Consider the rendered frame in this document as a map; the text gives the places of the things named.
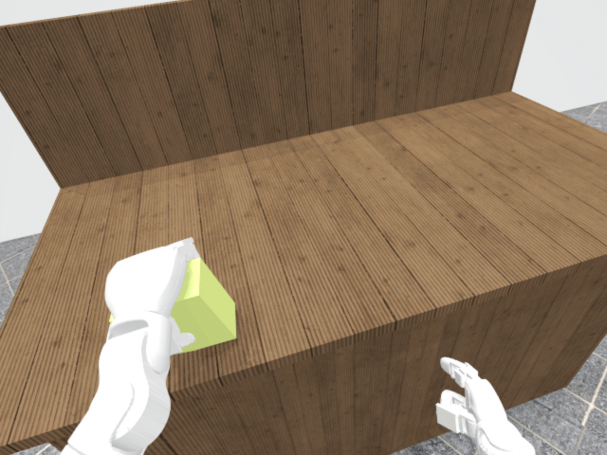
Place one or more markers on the table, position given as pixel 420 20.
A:
pixel 359 177

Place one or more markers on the robot left forearm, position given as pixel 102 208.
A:
pixel 132 404

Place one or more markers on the right robot hand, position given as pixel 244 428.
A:
pixel 461 414

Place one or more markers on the sponge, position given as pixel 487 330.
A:
pixel 203 308

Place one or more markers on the left robot hand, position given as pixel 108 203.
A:
pixel 151 281

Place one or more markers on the robot right forearm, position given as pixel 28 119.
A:
pixel 497 436

